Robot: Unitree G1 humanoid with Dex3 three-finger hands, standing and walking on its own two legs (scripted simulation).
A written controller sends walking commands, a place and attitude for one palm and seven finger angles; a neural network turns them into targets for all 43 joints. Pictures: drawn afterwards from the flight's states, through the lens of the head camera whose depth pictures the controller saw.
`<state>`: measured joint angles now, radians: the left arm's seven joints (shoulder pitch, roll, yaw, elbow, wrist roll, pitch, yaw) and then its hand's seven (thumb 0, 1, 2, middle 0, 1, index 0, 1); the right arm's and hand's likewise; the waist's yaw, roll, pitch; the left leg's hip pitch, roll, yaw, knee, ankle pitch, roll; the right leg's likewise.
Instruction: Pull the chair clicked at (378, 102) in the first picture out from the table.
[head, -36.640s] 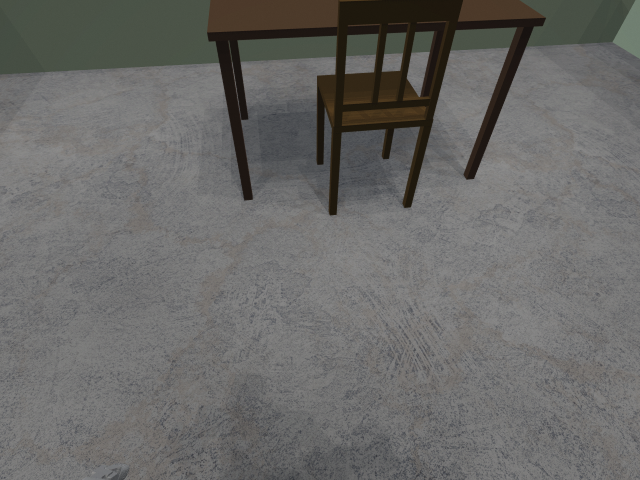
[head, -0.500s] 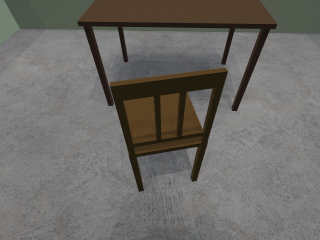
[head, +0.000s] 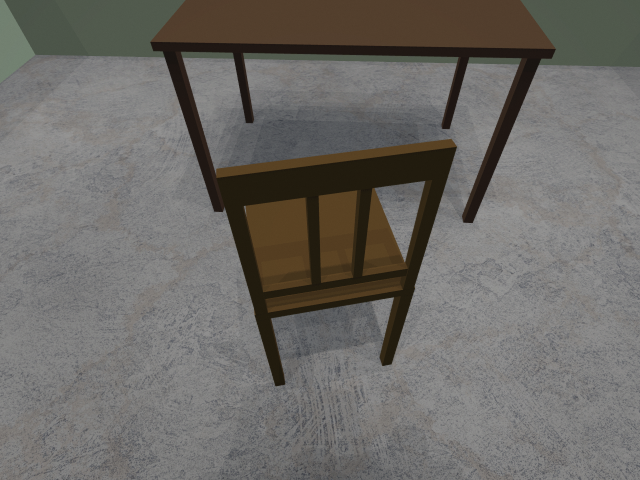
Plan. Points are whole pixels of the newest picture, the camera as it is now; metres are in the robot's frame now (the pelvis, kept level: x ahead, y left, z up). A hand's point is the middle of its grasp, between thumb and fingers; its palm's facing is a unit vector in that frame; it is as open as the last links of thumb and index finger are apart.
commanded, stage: look to check the result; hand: left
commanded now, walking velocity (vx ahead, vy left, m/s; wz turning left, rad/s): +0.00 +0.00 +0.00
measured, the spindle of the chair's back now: (313, 242) +0.55 +0.04 -0.10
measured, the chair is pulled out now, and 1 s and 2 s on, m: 0.57 0.57 0.57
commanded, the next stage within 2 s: stand and wait in 0.18 s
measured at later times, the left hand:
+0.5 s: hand out of the picture +0.00 +0.17 -0.17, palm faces +0.02 -0.98 -0.22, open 7.3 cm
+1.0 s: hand out of the picture +0.00 +0.17 -0.17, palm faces +0.03 -0.98 -0.21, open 7.3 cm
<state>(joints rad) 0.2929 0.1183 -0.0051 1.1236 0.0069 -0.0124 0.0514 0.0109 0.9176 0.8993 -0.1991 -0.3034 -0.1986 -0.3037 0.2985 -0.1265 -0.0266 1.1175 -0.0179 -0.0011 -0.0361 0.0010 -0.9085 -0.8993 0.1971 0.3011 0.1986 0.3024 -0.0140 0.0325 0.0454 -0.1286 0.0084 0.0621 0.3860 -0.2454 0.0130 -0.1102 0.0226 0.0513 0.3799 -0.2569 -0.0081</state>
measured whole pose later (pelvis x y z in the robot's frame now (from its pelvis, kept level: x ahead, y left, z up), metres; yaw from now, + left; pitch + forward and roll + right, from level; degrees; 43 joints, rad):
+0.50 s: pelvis +0.01 +0.00 +0.00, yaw +0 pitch -1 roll +0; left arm 0.29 0.12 0.00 1.12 0.01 -0.01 0.05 0.01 0.92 0.90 -0.20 -0.30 -0.20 -0.30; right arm 0.31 -0.13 -0.03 1.12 -0.02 0.00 -0.04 0.00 -0.91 -0.90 0.20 0.30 0.20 0.30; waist -0.02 0.04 0.04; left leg -0.12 0.01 0.06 0.38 -0.25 0.01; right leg -0.10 0.02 0.05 0.38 -0.27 -0.01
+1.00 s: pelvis +0.01 +0.00 +0.00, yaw +0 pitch -1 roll +0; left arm 0.29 0.12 0.00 1.12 0.01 -0.01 0.05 0.01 0.92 0.90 -0.20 -0.30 -0.20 -0.30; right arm 0.31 -0.13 -0.03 1.12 -0.02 0.00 -0.04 0.00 -0.91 -0.90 0.20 0.30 0.20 0.30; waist -0.02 0.03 0.04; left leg -0.11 0.01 0.06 0.38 -0.26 0.01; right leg -0.09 0.02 0.05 0.38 -0.27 -0.01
